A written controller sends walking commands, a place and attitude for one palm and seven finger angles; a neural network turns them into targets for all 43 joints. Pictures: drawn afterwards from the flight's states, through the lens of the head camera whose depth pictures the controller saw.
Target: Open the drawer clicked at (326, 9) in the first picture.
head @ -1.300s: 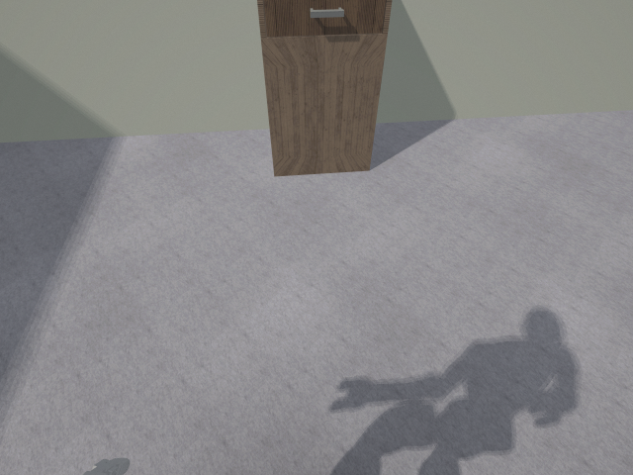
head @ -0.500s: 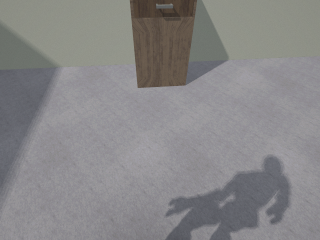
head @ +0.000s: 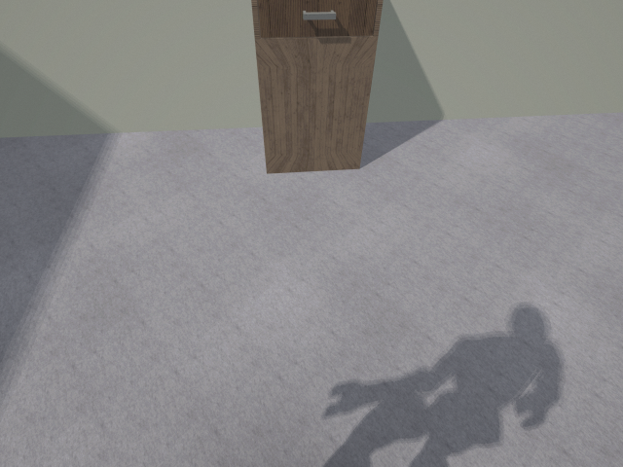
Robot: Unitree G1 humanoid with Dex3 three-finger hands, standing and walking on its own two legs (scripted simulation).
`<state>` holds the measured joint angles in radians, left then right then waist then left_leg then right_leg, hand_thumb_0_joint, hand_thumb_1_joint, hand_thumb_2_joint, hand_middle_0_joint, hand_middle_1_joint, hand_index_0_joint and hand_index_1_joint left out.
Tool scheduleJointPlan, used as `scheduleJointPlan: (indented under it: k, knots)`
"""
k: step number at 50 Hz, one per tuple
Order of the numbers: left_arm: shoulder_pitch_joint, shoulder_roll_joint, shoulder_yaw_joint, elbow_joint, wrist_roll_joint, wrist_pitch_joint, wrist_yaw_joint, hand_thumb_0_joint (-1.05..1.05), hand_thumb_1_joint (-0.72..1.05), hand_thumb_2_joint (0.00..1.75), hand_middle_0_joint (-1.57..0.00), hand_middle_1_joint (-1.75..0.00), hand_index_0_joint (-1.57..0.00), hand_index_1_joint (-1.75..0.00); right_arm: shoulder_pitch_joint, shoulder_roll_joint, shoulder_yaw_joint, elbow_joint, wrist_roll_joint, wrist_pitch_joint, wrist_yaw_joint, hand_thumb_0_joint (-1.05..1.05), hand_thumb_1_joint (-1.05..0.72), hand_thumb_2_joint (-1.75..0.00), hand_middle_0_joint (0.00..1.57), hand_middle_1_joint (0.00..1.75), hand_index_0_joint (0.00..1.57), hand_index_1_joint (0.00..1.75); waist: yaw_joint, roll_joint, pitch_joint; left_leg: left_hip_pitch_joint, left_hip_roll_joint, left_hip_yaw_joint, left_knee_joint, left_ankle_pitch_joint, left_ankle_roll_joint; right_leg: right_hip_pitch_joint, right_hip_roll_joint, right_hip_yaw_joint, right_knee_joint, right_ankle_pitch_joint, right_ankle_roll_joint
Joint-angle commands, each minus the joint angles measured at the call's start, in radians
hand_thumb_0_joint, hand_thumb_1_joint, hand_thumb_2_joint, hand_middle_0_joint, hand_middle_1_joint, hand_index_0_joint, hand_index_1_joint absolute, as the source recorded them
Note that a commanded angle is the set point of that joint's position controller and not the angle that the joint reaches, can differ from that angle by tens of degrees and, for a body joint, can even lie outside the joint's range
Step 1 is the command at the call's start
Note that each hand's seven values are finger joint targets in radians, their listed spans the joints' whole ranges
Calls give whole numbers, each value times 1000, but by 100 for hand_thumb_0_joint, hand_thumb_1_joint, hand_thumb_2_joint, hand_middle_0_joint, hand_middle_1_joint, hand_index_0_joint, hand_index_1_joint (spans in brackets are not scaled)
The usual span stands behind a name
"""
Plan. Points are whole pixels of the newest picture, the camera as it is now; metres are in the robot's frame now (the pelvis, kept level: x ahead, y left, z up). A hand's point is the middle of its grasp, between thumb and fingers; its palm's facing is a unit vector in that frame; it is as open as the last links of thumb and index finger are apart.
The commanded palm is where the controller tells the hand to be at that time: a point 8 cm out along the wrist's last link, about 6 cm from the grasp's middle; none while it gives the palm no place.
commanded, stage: look at it before walking up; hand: left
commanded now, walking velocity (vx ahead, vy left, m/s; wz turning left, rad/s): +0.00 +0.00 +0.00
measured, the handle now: (318, 14) +1.62 +0.07 -0.01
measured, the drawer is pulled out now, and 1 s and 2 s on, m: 0.00 0.00 0.00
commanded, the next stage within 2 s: walk to a spot facing it in 0.14 s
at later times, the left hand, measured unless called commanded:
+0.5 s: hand out of the picture +0.05 +0.21 -0.18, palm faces -0.06 -0.97 -0.25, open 7.4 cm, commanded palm none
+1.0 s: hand out of the picture +0.15 +0.20 -0.20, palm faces -0.13 -0.98 -0.15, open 7.4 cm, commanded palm none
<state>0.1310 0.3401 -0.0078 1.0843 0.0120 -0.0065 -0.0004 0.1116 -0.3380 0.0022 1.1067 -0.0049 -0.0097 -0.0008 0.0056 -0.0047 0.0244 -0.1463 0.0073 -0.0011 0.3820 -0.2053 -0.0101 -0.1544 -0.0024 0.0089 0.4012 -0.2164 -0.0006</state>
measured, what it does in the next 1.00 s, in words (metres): walks ahead: left foot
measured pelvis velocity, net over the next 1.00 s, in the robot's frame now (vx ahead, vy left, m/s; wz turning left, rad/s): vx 0.21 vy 0.02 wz -0.26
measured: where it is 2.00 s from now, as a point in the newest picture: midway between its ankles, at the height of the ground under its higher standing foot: (352, 367)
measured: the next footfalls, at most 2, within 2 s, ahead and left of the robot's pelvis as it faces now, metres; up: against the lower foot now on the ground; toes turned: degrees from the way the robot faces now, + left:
left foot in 0.94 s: +0.34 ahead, +0.09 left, +0.00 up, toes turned -6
right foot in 1.42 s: +0.42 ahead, -0.19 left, +0.00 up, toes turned -31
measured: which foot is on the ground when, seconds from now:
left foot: down 0.00-0.56, up 0.58-0.92, down 0.94-1.00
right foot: down 0.00-0.94, up 0.96-1.00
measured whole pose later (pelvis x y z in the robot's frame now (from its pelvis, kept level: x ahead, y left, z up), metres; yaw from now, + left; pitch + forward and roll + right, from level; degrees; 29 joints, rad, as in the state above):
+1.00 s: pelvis +0.21 +0.02 -0.03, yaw -15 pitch -1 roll -1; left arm 0.46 0.17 0.06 1.13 0.02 -0.02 0.01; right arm 0.10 -0.14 -0.03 0.95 -0.02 -0.08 0.01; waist 0.05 -0.05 0.06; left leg -0.42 0.08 0.15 0.69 -0.25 0.04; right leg -0.21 0.02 0.07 1.01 -0.50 -0.04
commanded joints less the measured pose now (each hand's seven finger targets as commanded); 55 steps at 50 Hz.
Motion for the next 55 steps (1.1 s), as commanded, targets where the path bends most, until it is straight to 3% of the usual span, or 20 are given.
scheduleJointPlan:
  k: [1, 12, 14, 20, 23, 26, 27, 28, 29, 30, 32, 35, 42, 44, 45, 47, 48, 51, 53, 55]
  knots:
    - [-35, 205, 42, -62, 1, -19, 11, 0, 90, 90, -20, -30, -20, -30, -45, -205, -39, -64, -3, -27, -12, 0, -90, -90, 20, 30, 20, 30, -4, 0, -67, 26, 115, -93, -60, 147, 38, 5, -116, 95, -70, 132, -29]
    - [-34, 208, 41, -57, 0, -18, 10, 0, 90, 90, -20, -30, -20, -30, -51, -207, -36, -59, -2, -25, -12, 0, -90, -90, 20, 30, 20, 30, -2, -1, -53, 27, 114, -93, -72, 137, 36, 8, -117, 93, -84, 125, -27]
    - [35, 88, 17, -28, 0, 4, 12, 0, 90, 90, -20, -30, -20, -30, 15, -87, -10, -31, -11, -7, -8, 0, -90, -90, 20, 30, 20, 30, -4, -5, -56, 34, 107, -58, -50, 2, 15, -18, -102, 99, -79, -36, -14]
    - [116, 73, 47, -84, 14, 20, -19, 0, 90, 90, -20, -30, -20, -30, 99, -121, -45, -70, -20, 1, -7, 0, -90, -90, 20, 30, 20, 30, -4, 45, 100, -73, 162, -118, -67, -450, 70, -220, -14, 118, 52, -355, -49]
    - [137, 3, 53, -114, 13, 0, -29, 0, 90, 90, -20, -30, -20, -30, 160, -141, -70, -79, -15, -19, -13, 0, -90, -90, 20, 30, 20, 30, -15, 164, 73, 10, 297, -224, -113, -384, 147, -297, 32, -15, 267, -211, -30]
    - [218, -26, 62, -100, 15, -20, -32, 0, 90, 90, -20, -30, -20, -30, 144, -99, -69, -89, -15, -28, -14, 0, -90, -90, 20, 30, 20, 30, 32, 105, 59, -85, 255, -82, 87, -131, 113, -115, 4, -39, 142, -157, -35]
    - [321, 10, 77, -66, 18, -30, -24, 0, 90, 90, -20, -30, -20, -30, 118, -49, -61, -104, -12, -32, -12, 0, -90, -90, 20, 30, 20, 30, 76, -47, 33, -262, 163, 37, 313, -113, 52, 82, -81, 134, 24, -125, -82]
    - [457, 106, 99, -20, 17, -43, -8, 0, 90, 90, -20, -30, -20, -30, 41, 17, -46, -158, -8, -43, -4, 0, -90, -90, 20, 30, 20, 30, 119, -361, 45, -542, 29, 170, 596, -307, -8, 240, -295, 502, -132, 0, -185]
    - [543, 96, 94, 4, 4, -52, 7, 0, 90, 90, -20, -30, -20, -30, -62, -8, -45, -195, -15, -52, -5, 0, -90, -90, 20, 30, 20, 30, 161, -314, 74, -624, 50, 59, 717, -376, -1, 241, -350, 632, -154, 213, -242]
    - [535, 65, 87, 9, 9, -51, 17, 0, 90, 90, -20, -30, -20, -30, -91, 10, -48, -198, -14, -56, -6, 0, -90, -90, 20, 30, 20, 30, 135, -148, 98, -674, 78, 35, 784, -342, -5, 261, -361, 593, -116, 333, -287]
    - [464, 23, 78, -14, 18, -54, 23, 0, 90, 90, -20, -30, -20, -30, -53, 42, -49, -181, -16, -56, 0, 0, -90, -90, 20, 30, 20, 30, 80, -55, 66, -646, 114, 31, 760, -257, -16, 241, -306, 436, -88, 304, -260]
    - [396, -13, 69, -23, 20, -61, 22, 0, 90, 90, -20, -30, -20, -30, -21, 81, -57, -170, -13, -34, 15, 0, -90, -90, 20, 30, 20, 30, 27, -94, 88, -536, 107, 68, 670, -138, -33, 80, -243, 319, -163, 204, -218]
    - [360, -14, 82, -7, 19, -62, 26, 0, 90, 90, -20, -30, -20, -30, -42, 108, -63, -205, -2, -46, 30, 0, -90, -90, 20, 30, 20, 30, 10, -140, 104, -278, 71, 96, 341, -16, -5, -41, -189, 214, -161, 188, -150]
    - [338, -8, 90, -7, 11, -62, 24, 0, 90, 90, -20, -30, -20, -30, 97, 86, -71, -163, -8, -58, 14, 0, -90, -90, 20, 30, 20, 30, -54, -95, 29, -65, 25, 130, 197, 36, 6, -43, -139, 166, 2, 334, -125]
    - [349, -31, 89, -5, 11, -61, 21, 0, 90, 90, -20, -30, -20, -30, 231, 40, -81, -119, -11, -63, -1, 0, -90, -90, 20, 30, 20, 30, -97, -28, -42, 143, 49, 93, 162, 28, 18, -115, -100, 150, 192, 341, -104]
    - [391, -127, 79, -53, -2, -60, 3, 0, 90, 90, -20, -30, -20, -30, 454, -129, -117, -76, -27, -64, -15, 0, -90, -90, 20, 30, 20, 30, -135, 345, -206, 381, 493, -492, -86, -146, 171, -424, 75, -9, 791, -346, -42]
    - [338, -112, 77, -71, 7, -59, 6, 0, 90, 90, -20, -30, -20, -30, 371, -95, -107, -86, -19, -55, -14, 0, -90, -90, 20, 30, 20, 30, -112, 225, -135, 228, 513, -512, -166, -377, 198, -464, 17, 34, 907, -329, -57]
    - [253, -135, 81, -72, 25, -33, -17, 0, 90, 90, -20, -30, -20, -30, 186, 60, -72, -122, -25, -65, -18, 0, -90, -90, 20, 30, 20, 30, -23, 126, 84, -113, 402, -273, -219, -384, 148, -477, -96, 22, 923, -144, -43]
    - [285, -161, 78, -66, 27, -9, -23, 0, 90, 90, -20, -30, -20, -30, 166, 81, -65, -115, -22, -78, -19, 0, -90, -90, 20, 30, 20, 30, 20, 114, 71, -198, 342, -91, -217, -245, 126, -402, -111, 1, 841, -87, -30]
    - [265, -164, 83, -82, 26, 3, -26, 0, 90, 90, -20, -30, -20, -30, 183, 90, -70, -107, -23, -85, -21, 0, -90, -90, 20, 30, 20, 30, 27, 105, 52, -190, 320, -33, -228, -170, 135, -389, -119, -10, 760, -37, -20]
